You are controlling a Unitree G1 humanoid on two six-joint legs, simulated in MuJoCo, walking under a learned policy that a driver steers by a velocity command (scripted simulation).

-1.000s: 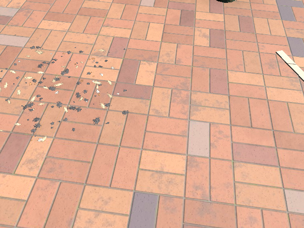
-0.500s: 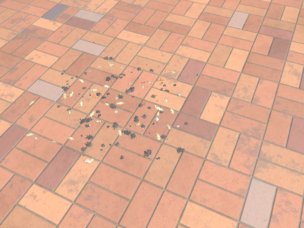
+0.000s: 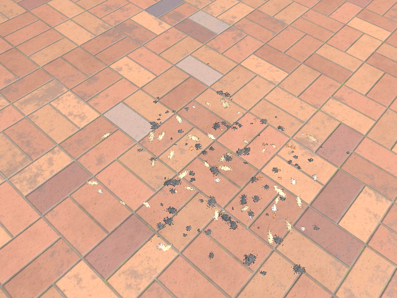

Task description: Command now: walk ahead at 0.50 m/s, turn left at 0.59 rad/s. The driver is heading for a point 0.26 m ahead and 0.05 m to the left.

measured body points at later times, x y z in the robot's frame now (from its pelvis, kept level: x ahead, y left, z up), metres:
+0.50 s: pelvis +0.20 -0.05 -0.01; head +0.24 -0.04 +0.44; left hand +0.32 +0.22 -0.12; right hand +0.34 -0.31 -0.13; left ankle +0.16 +0.10 -0.71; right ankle +0.31 -0.13 -0.74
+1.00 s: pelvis +0.26 -0.01 -0.01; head +0.27 -0.01 +0.44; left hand +0.34 +0.26 -0.14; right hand +0.38 -0.25 -0.14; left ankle +0.20 +0.11 -0.74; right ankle +0.31 -0.13 -0.74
